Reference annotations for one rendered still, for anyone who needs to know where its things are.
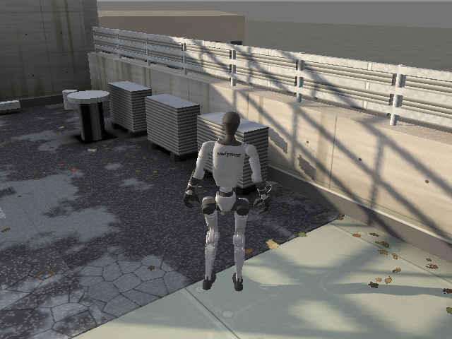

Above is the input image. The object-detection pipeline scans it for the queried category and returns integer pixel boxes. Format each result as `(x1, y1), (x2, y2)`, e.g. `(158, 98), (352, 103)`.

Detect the robot right forearm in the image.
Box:
(255, 172), (268, 200)

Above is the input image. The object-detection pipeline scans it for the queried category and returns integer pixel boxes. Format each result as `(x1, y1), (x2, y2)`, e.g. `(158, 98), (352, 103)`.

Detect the left robot upper arm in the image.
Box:
(193, 141), (215, 179)

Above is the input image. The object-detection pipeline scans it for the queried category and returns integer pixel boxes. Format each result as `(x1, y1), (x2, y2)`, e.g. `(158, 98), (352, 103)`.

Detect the left robot hand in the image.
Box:
(183, 191), (199, 208)

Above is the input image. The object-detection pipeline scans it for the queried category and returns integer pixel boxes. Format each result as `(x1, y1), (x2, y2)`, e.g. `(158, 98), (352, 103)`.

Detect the left robot foot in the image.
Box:
(203, 273), (216, 290)

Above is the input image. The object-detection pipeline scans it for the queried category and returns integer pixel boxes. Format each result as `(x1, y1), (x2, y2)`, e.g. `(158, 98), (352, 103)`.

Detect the left robot thigh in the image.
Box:
(201, 196), (220, 244)

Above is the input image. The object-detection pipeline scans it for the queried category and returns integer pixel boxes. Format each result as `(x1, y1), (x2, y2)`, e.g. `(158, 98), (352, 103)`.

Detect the right robot hand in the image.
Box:
(254, 198), (270, 213)

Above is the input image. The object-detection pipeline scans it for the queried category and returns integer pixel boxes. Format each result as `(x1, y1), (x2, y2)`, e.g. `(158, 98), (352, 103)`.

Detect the right robot upper arm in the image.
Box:
(244, 143), (263, 183)

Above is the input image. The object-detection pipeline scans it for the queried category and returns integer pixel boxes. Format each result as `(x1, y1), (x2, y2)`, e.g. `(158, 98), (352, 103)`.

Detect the robot left forearm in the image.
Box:
(186, 168), (200, 195)

